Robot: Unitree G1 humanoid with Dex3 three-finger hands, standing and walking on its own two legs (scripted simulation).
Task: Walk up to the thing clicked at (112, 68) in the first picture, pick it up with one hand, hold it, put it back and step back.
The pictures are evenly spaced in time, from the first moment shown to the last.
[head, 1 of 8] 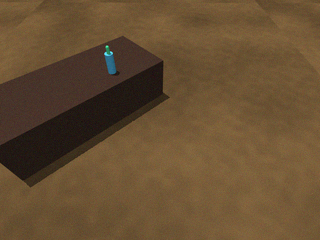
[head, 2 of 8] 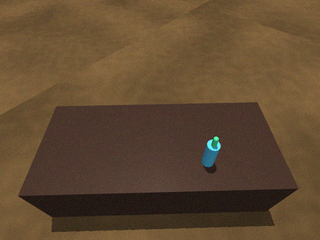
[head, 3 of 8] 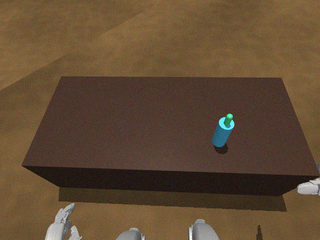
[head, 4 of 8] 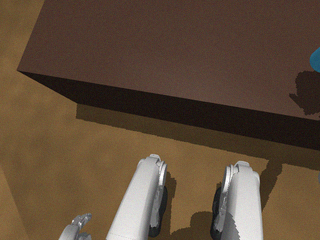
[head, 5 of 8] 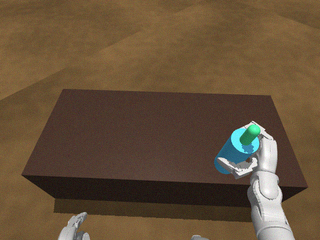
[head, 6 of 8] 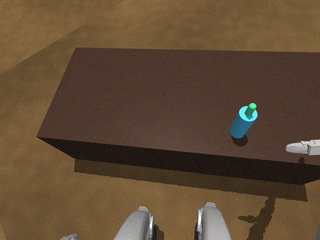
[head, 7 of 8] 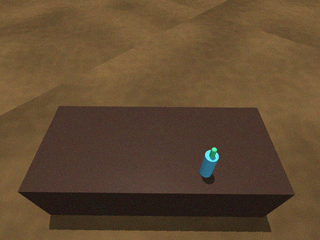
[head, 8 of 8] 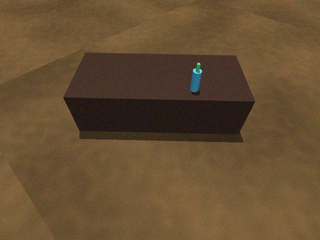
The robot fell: no
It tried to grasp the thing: yes
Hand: right
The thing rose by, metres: 0.34
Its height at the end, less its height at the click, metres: +0.00
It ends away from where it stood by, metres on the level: 0.04
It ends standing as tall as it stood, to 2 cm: yes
